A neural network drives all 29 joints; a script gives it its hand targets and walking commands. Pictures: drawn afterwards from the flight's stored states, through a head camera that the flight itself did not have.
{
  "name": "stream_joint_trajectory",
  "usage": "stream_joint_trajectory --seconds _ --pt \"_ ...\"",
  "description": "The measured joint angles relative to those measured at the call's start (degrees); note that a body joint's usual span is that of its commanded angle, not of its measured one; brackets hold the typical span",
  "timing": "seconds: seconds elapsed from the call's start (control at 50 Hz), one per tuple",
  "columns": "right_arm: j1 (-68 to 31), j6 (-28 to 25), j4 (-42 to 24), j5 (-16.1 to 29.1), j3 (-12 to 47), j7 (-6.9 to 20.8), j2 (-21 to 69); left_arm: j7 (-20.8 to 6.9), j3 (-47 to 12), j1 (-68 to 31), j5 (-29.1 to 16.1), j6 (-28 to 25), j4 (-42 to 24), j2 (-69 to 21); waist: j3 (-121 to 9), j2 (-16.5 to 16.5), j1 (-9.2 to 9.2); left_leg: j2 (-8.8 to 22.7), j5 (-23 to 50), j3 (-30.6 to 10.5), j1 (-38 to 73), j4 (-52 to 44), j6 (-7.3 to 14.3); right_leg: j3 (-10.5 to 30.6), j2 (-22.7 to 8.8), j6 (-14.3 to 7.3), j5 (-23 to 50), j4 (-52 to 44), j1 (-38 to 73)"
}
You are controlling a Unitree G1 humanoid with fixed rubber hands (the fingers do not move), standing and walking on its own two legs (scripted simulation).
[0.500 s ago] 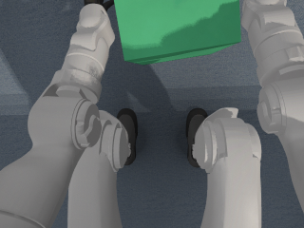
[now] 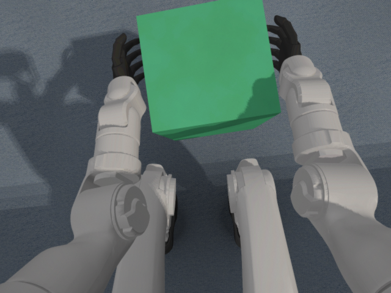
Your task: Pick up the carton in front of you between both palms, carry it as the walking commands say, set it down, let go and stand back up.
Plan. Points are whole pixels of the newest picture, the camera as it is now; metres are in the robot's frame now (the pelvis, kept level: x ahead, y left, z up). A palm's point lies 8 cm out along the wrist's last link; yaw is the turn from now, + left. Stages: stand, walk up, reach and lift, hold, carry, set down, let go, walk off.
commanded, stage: reach and lift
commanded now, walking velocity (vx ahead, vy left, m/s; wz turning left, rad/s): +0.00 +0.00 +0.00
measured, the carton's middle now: (207, 84) +0.50 -0.04 -0.14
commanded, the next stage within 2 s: none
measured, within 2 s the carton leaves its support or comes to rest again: neither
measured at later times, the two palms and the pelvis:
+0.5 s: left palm (77, 53) +0.47 +0.12 +0.08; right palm (323, 35) +0.47 -0.18 +0.07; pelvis +0.03 +0.01 +0.13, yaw -2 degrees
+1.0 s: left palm out of the picture +0.43 +0.13 +0.25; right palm out of the picture +0.42 -0.17 +0.24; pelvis +0.08 +0.00 +0.27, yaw -3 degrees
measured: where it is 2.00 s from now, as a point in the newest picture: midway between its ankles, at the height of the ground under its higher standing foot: (203, 229)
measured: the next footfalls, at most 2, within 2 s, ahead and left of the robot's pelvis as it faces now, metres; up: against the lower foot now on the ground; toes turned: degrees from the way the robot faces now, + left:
none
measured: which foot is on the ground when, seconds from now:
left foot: down 0.00-1.00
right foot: down 0.00-1.00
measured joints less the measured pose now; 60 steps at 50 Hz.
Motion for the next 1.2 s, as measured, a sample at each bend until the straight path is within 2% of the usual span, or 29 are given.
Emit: stream_joint_trajectory --seconds 0.04,0.1,0.18,0.38,0.52,0.96,1.2 --pt "0.39 0.37 0.29 -2.37 -2.2 0.79 0.89 -1.4 1.24 0.31 2.01 0.98 -0.4 -0.74 -1.41 -0.43 0.21 -0.42 0.27 0.04 1.55 -2.26 0.32 0.38 0.34 0.22 0.55 -2.38 1.48" --pt "1.41 0.61 -0.41 -4.99 -4.68 1.49 2.29 -1.96 2.18 1.11 4.19 1.84 -1.51 -1.59 -3.01 -0.61 0.13 -0.63 0.73 0.0 3.68 -5.5 0.37 0.66 0.26 0.37 1.02 -5.64 3.74" --pt "3.85 0.9 -2.84 -6.54 -6.08 1.88 3.91 -2.59 2.32 3.01 5.34 2.38 -3.49 -2.5 -4.52 -0.66 0.07 -0.62 1.22 -0.14 6.49 -9.29 0.92 0.71 -0.03 0.45 1.3 -9.5 6.8" --pt "13.66 1.68 -10.89 -4.34 -4.09 1.51 6.9 -2.76 -2.2 11.89 3.07 2.96 -9.48 -3.85 -7.2 -0.68 0.0 -0.27 0.93 -0.7 15.64 -17.2 1.55 0.49 -0.43 0.38 0.81 -17.61 16.24" --pt "19.97 2.05 -13.01 -3.24 -3.04 0.81 8.47 -2.74 -4.29 17.5 2.33 3.09 -10.25 -4.6 -8.56 -0.92 0.25 0.21 0.65 -0.93 25.05 -23.31 1.95 0.52 -0.47 0.17 0.51 -23.69 25.61" --pt "37.86 1.28 -16.76 -5.47 -2.6 0.25 14.54 -5.38 -7.44 33.0 5.32 2.33 -10.05 -6.43 -7.49 -1.45 0.37 1.58 5.29 -2.28 62.51 -50.57 3.13 0.37 -1.05 -0.63 4.86 -51.12 63.41" --pt "47.01 5.03 -22.22 -5.64 -0.62 0.12 16.66 -6.29 -11.04 40.97 6.57 6.43 -14.09 -6.97 -4.39 -1.94 0.19 2.49 10.51 -2.69 86.06 -68.62 3.73 0.67 -1.46 -0.75 10.07 -69.39 87.15"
